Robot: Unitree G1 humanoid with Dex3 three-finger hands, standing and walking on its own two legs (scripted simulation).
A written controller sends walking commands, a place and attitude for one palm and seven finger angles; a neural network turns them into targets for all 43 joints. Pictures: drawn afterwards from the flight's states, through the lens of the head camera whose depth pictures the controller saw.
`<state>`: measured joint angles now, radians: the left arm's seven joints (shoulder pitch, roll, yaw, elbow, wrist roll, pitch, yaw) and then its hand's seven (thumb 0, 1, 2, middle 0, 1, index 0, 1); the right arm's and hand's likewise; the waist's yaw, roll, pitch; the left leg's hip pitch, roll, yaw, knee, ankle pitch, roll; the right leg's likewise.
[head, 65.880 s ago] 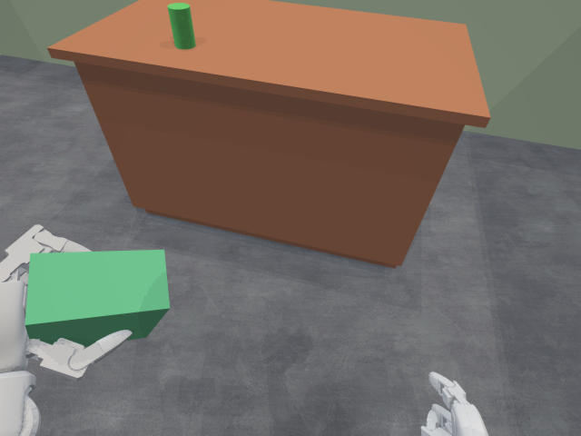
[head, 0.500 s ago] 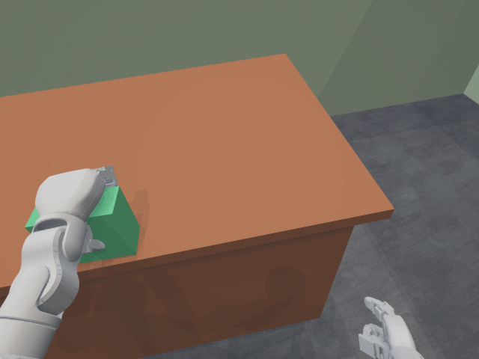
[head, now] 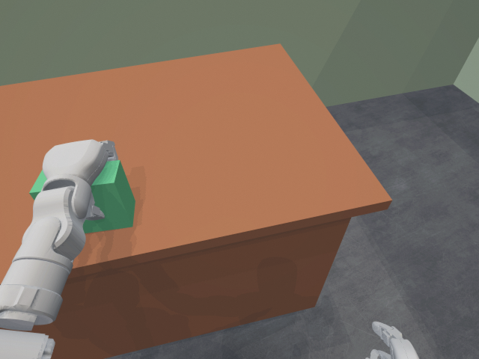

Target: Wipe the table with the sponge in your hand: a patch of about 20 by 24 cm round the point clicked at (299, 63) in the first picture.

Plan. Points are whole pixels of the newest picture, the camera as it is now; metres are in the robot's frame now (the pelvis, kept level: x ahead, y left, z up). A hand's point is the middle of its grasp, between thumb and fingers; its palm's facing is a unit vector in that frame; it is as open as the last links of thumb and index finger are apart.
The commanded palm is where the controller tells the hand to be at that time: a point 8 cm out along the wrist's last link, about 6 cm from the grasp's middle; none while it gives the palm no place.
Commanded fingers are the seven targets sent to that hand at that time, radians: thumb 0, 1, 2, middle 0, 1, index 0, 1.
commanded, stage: wipe forward along the middle lane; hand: left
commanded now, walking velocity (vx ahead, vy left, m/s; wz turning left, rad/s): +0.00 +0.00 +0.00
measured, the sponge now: (93, 205) +0.34 +0.32 +0.06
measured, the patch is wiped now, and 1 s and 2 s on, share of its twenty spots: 0.90 0.90 0.90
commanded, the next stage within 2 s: slide back across to the first lane in 1.02 s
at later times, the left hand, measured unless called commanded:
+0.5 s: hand (98, 163) +0.40 +0.31 +0.11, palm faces -0.11 +0.01 -0.99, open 10.5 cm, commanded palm +0.39 +0.31 +0.14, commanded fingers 0.00 0.10 1.30 -1.20 -1.60 -1.20 -1.60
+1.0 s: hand (100, 141) +0.45 +0.33 +0.12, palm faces -0.14 +0.05 -0.99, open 10.4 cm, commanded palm +0.45 +0.33 +0.15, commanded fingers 0.00 0.10 1.30 -1.20 -1.60 -1.20 -1.60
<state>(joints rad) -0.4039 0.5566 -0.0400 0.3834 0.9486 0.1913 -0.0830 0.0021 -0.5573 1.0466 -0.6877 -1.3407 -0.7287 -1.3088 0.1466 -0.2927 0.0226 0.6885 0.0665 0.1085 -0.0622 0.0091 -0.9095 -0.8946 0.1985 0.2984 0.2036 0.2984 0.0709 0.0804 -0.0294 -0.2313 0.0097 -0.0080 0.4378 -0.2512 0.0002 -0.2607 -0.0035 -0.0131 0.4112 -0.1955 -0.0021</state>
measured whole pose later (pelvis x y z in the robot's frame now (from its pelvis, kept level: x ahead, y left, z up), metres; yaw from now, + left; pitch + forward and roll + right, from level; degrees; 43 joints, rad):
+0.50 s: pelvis +0.00 +0.00 +0.00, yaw +0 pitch +6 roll -1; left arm -0.65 0.62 -0.02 0.75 0.99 0.07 -0.06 0.01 -0.57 1.05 -0.70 -1.34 -0.74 -1.31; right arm 0.22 -0.30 0.01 0.71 0.07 0.13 -0.07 0.01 -0.91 -0.89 0.20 0.30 0.20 0.30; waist 0.02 0.07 -0.05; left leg -0.34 0.02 -0.01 0.49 -0.27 0.00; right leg -0.36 0.00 -0.02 0.45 -0.21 -0.01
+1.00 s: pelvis +0.01 +0.00 -0.01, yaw -1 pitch +11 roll -1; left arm -0.86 0.71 0.00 0.99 1.05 0.01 -0.03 0.02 -0.57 1.05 -0.70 -1.33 -0.74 -1.31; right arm 0.29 -0.31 0.00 0.72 0.07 0.14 -0.06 0.01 -0.91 -0.89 0.20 0.30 0.20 0.30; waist -0.04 0.06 -0.07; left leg -0.43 0.02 0.00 0.53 -0.29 0.01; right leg -0.45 0.01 0.00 0.47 -0.21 0.00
